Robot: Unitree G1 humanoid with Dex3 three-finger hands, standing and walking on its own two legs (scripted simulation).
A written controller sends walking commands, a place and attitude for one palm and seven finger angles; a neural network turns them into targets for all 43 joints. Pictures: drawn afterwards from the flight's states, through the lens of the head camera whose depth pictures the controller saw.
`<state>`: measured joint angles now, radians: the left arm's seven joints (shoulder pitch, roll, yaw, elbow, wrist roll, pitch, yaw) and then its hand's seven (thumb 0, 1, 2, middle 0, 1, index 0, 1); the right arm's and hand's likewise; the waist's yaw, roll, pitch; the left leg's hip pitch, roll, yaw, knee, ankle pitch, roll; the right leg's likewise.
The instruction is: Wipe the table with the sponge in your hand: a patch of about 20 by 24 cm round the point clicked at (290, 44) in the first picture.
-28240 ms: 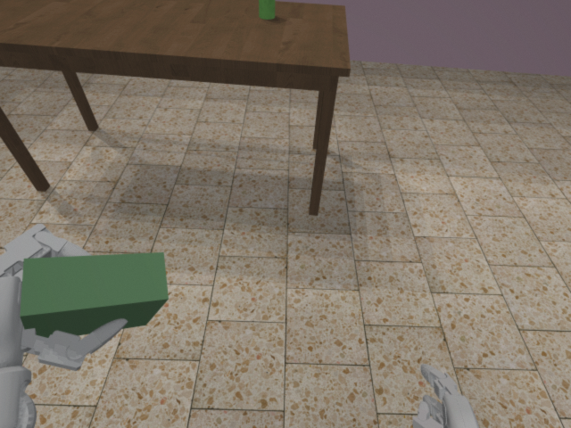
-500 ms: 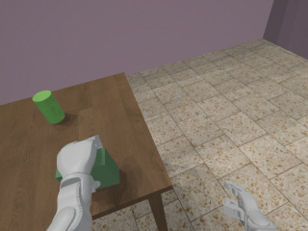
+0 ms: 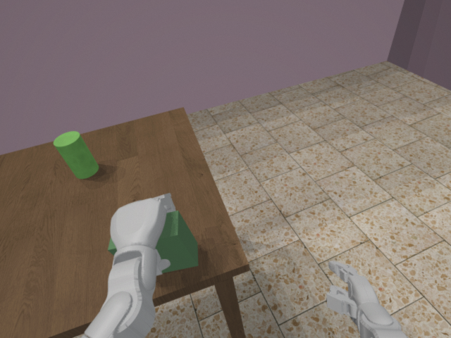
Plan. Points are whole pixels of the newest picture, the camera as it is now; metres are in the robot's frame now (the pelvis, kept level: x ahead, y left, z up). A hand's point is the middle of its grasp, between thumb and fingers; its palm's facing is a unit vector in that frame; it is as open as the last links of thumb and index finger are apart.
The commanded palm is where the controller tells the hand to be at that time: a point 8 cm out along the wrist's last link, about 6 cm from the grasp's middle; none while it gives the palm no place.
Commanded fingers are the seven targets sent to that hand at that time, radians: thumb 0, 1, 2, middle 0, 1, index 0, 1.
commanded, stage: slide across to the third lane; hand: left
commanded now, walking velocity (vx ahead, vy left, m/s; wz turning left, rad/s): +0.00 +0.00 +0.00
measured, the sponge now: (161, 250) +0.26 +0.17 +0.03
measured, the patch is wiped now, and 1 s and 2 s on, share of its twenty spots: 0.85 0.95 1.00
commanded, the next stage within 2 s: wipe forward along the third lane in 0.20 s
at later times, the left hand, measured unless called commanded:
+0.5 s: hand (180, 225) +0.29 +0.13 +0.07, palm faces +0.08 -0.20 -0.98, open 9.6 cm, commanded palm +0.26 +0.14 +0.12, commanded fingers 0.00 0.10 1.30 -1.20 -1.60 -1.20 -1.60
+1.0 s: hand (171, 202) +0.35 +0.17 +0.07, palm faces +0.03 -0.09 -1.00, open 9.6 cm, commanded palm +0.32 +0.17 +0.11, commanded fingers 0.00 0.10 1.30 -1.20 -1.60 -1.20 -1.60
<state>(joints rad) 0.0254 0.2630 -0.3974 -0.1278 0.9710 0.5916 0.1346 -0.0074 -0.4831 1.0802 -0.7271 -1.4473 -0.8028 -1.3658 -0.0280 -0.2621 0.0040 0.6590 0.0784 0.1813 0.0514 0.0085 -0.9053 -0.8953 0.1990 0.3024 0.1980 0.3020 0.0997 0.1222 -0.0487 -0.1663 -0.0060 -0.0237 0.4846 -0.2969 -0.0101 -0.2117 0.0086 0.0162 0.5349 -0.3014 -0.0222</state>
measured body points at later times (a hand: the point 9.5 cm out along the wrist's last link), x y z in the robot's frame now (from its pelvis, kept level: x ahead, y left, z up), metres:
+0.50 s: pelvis -0.01 -0.01 +0.00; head -0.03 -0.07 +0.45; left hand +0.28 +0.14 +0.12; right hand +0.23 -0.22 -0.10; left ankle -0.02 +0.13 -0.74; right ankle -0.01 -0.11 -0.74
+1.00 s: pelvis -0.01 -0.01 +0.00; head -0.02 -0.05 +0.45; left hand +0.34 +0.17 +0.12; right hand +0.20 -0.24 -0.11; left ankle -0.02 +0.13 -0.74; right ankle -0.01 -0.11 -0.74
